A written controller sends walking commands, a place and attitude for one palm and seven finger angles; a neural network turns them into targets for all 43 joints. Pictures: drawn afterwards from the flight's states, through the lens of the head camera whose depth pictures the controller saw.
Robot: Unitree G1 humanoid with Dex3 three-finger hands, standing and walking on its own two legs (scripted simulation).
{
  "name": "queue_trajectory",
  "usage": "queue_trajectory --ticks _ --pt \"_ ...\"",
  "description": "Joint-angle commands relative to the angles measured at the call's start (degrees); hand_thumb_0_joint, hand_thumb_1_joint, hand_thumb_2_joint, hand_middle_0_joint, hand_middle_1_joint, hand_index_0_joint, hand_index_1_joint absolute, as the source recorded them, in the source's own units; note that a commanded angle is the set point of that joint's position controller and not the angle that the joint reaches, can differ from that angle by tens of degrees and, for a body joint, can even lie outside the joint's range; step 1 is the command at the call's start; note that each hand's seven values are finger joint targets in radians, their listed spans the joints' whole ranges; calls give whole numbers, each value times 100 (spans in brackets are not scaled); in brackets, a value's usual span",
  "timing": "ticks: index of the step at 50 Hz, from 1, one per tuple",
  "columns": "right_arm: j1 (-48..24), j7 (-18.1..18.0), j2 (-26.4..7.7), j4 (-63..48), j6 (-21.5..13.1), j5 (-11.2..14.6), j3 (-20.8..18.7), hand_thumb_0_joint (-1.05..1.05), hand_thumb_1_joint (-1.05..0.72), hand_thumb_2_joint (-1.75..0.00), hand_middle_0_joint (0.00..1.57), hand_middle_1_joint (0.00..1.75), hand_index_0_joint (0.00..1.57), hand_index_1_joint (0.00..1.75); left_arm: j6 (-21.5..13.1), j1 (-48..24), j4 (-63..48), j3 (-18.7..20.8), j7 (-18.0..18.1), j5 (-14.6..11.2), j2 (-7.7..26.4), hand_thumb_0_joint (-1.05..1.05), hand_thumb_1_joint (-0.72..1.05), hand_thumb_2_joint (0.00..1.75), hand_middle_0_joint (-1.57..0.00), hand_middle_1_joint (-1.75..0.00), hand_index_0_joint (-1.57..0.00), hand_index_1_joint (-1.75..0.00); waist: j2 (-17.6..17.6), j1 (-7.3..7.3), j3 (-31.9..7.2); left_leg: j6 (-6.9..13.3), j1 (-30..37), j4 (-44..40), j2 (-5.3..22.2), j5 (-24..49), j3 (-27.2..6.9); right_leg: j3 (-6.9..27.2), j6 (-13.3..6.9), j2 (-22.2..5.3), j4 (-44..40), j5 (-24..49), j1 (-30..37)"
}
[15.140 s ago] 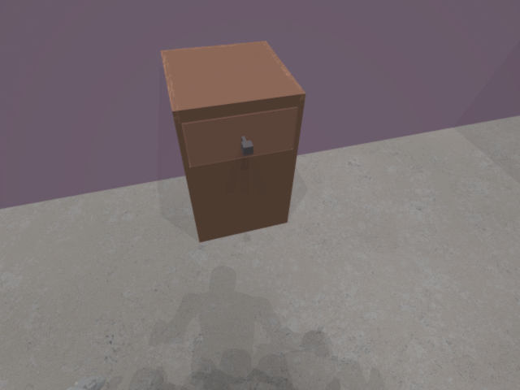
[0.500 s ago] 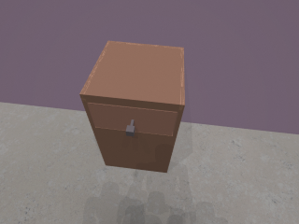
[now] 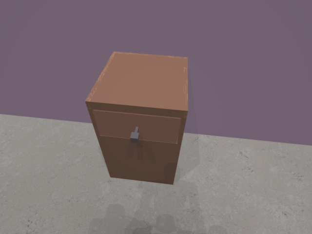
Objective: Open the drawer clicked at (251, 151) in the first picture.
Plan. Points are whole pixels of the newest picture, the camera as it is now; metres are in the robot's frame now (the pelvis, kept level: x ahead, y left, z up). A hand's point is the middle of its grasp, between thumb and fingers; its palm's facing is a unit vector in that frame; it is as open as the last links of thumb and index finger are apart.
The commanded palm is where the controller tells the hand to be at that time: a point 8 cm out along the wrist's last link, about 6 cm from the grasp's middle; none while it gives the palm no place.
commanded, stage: shuffle to correct the standing spot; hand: left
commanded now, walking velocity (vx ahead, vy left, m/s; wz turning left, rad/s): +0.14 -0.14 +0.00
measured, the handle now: (135, 134) +0.57 +0.13 -0.20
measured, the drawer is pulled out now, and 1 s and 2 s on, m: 0.00 0.00 0.00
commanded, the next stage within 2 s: come to a stop and stand still in 0.10 s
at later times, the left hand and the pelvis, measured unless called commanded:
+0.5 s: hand out of the picture +0.03 +0.10 -0.18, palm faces +0.06 -0.99 -0.12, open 7.3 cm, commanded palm none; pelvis +0.06 -0.04 +0.00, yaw +0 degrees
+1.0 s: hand out of the picture +0.06 +0.19 -0.17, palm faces -0.02 -0.97 -0.25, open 7.3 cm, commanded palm none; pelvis +0.01 +0.00 +0.00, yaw -1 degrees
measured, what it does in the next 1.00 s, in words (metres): stands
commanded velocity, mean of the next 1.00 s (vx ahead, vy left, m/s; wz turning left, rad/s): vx -0.02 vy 0.01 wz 0.00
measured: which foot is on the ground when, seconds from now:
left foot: down 0.00-1.00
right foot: down 0.00-1.00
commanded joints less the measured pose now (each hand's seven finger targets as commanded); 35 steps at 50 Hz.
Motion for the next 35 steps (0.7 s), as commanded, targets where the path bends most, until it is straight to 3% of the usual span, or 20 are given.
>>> queue_trajectory --ticks 1,5,8,10,11,12,13,14,16,17,18,19,21,25,29,32,33,34,35 --pt "298 -82 -808 -214 -54 -31 -230 0 -90 -90 20 30 20 30 -4 303 -279 137 -61 60 330 0 90 90 -20 -30 -20 -30 295 -1 857 255 -960 -1491 1062 -2323 -1353 -7 -281 70 48 -986 -369" --pt "307 -113 -807 -237 -65 -42 -286 0 -90 -90 20 30 20 30 2 472 -314 188 -131 75 256 0 90 90 -20 -30 -20 -30 332 45 1028 370 -1067 -1417 1203 -2320 -1397 -3 -335 121 152 -841 -502" --pt "362 -118 -622 -236 -107 -44 -268 0 -90 -90 20 30 20 30 -50 619 -280 230 -141 50 311 0 90 90 -20 -30 -20 -30 38 61 934 298 -1149 -979 950 -1851 -1104 369 -434 -22 -180 -991 -303" --pt "304 -117 -485 -268 -141 -32 -245 0 -90 -90 20 30 20 30 -91 756 -242 260 -131 38 392 0 90 90 -20 -30 -20 -30 -458 108 926 201 -1218 -337 655 -1331 -718 852 -556 -245 -572 -1084 -202" --pt "342 -114 -335 -260 -164 -19 -198 0 -90 -90 20 30 20 30 -121 816 -201 277 -103 23 438 0 90 90 -20 -30 -20 -30 -807 112 838 111 -1331 180 385 -868 -345 1195 -660 -483 -823 -881 60" --pt "337 -107 -173 -246 -177 -6 -134 0 -90 -90 20 30 20 30 -169 930 -124 295 -62 -7 517 0 90 90 -20 -30 -20 -30 -1129 110 704 1 -1403 721 141 -629 -57 1588 -790 -809 -1080 -251 315" --pt "353 -108 -75 -240 -162 8 -95 0 -90 -90 20 30 20 30 -211 936 -102 290 -17 -39 558 0 90 90 -20 -30 -20 -30 -1165 63 601 -59 -1334 965 183 -778 -82 1761 -930 -1100 -1247 346 360" --pt "236 -106 -25 -236 -171 13 -67 0 -90 -90 20 30 20 30 -255 862 -102 267 6 -44 485 0 90 90 -20 -30 -20 -30 -881 77 538 -98 -1203 1006 248 -864 -213 1704 -996 -1148 -1171 1432 390" --pt "361 -111 57 -78 -196 59 -18 0 -90 -90 20 30 20 30 -317 552 -112 210 51 -45 437 0 90 90 -20 -30 -20 -30 -408 -78 268 -164 -612 219 351 -295 -342 1118 -900 -994 -637 3350 528" --pt "507 -119 23 42 -222 88 -10 0 -90 -90 20 30 20 30 -326 454 -111 175 59 -71 425 0 90 90 -20 -30 -20 -30 -159 -125 41 -162 -227 -214 408 782 -428 773 -690 -755 -336 3833 632" --pt "552 -141 -105 103 -262 92 -30 0 -90 -90 20 30 20 30 -325 429 -143 158 79 -99 375 0 90 90 -20 -30 -20 -30 128 -78 -110 -124 21 -197 557 2197 -543 544 -504 -525 -103 3940 672" --pt "493 -180 -242 91 -247 90 -54 0 -90 -90 20 30 20 30 -316 440 -175 169 103 -122 382 0 90 90 -20 -30 -20 -30 92 -12 -259 -93 204 33 673 2883 -550 518 -411 -484 -78 3735 665" --pt "272 -210 -263 29 -167 110 -95 0 -90 -90 20 30 20 30 -248 405 -171 223 131 -104 540 0 90 90 -20 -30 -20 -30 346 36 -53 -158 150 125 667 2805 -425 549 -383 -573 -72 3775 609" --pt "151 -210 -355 -121 -49 109 -172 0 -90 -90 20 30 20 30 -147 301 -245 265 170 -76 643 0 90 90 -20 -30 -20 -30 -103 40 69 -174 -21 159 664 2569 -434 577 -416 -633 94 3863 560" --pt "67 -191 -468 -234 -22 72 -217 0 -90 -90 20 30 20 30 -71 141 -406 275 168 -58 555 0 90 90 -20 -30 -20 -30 4 26 -27 -88 223 113 772 2994 -533 510 -415 -467 171 2819 295" --pt "-94 -178 -519 -291 -39 57 -219 0 -90 -90 20 30 20 30 -54 10 -492 268 133 -64 538 0 90 90 -20 -30 -20 -30 42 43 -187 -16 274 -19 809 2776 -603 469 -360 -357 85 2148 323" --pt "-150 -164 -505 -296 -44 55 -215 0 -90 -90 20 30 20 30 -46 -18 -503 250 129 -57 514 0 90 90 -20 -30 -20 -30 19 45 -152 -5 222 -95 796 2552 -630 465 -340 -331 24 1931 325" --pt "-915 -98 -869 -759 -77 154 -330 0 -90 -90 20 30 20 30 -126 359 -317 275 303 -37 939 0 90 90 -20 -30 -20 -30 -133 241 144 -241 -146 1038 847 1904 -350 974 -148 -734 -375 3831 39" --pt "-586 -23 -474 -941 1 114 -299 0 -90 -90 20 30 20 30 -201 -15 -666 280 246 -28 1148 0 90 90 -20 -30 -20 -30 -678 -64 -103 -243 -666 1068 344 -582 -420 1355 -484 -1112 -524 2969 293"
